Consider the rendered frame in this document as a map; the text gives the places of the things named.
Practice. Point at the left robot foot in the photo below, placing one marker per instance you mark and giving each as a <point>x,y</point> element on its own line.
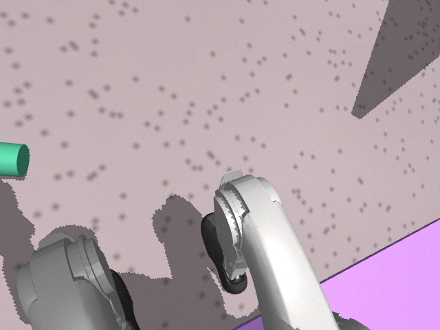
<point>125,299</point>

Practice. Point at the can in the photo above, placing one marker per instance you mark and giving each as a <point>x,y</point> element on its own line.
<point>14,159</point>

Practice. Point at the right robot foot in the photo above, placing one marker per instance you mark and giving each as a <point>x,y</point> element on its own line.
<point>209,235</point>

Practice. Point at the right robot hand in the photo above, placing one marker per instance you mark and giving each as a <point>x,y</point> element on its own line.
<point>345,324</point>

